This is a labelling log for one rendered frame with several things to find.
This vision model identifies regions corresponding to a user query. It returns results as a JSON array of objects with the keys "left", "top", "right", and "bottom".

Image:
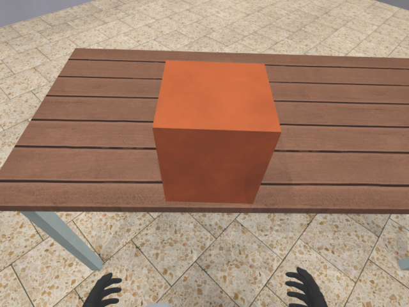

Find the table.
[{"left": 0, "top": 48, "right": 409, "bottom": 271}]

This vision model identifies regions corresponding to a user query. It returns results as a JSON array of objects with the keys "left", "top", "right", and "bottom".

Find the right robot hand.
[{"left": 285, "top": 267, "right": 328, "bottom": 307}]

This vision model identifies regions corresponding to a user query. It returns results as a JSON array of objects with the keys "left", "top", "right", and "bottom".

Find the left robot hand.
[{"left": 82, "top": 272, "right": 122, "bottom": 307}]

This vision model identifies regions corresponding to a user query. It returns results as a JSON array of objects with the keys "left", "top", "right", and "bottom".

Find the carton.
[{"left": 152, "top": 60, "right": 281, "bottom": 204}]

